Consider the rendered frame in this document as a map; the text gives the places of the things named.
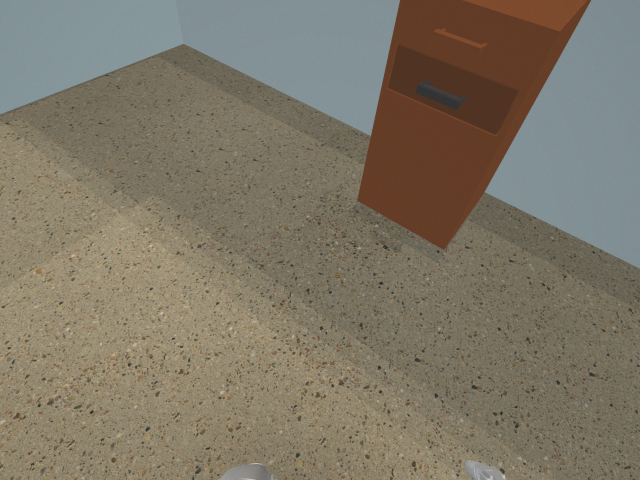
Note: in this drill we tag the handle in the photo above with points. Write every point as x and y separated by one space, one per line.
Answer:
439 96
457 43

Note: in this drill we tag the right robot hand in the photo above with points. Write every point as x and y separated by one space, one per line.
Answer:
480 471

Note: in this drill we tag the cabinet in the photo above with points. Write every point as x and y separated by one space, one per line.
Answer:
425 169

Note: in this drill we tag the drawer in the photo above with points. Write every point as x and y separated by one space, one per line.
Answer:
488 101

